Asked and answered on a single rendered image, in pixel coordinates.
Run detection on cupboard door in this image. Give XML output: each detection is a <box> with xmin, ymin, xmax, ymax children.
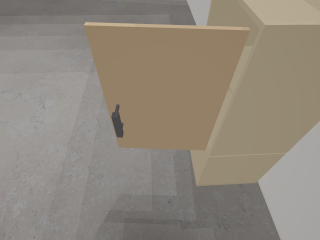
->
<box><xmin>84</xmin><ymin>22</ymin><xmax>250</xmax><ymax>151</ymax></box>

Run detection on handle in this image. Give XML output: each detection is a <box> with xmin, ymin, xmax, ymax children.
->
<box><xmin>111</xmin><ymin>104</ymin><xmax>124</xmax><ymax>138</ymax></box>

